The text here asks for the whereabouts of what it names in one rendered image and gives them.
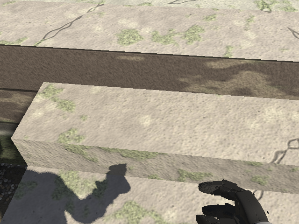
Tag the right robot hand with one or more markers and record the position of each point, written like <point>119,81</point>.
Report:
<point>247,209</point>

